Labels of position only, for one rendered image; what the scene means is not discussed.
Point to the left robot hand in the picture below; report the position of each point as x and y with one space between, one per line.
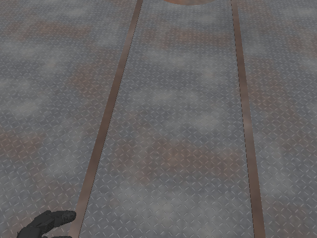
45 222

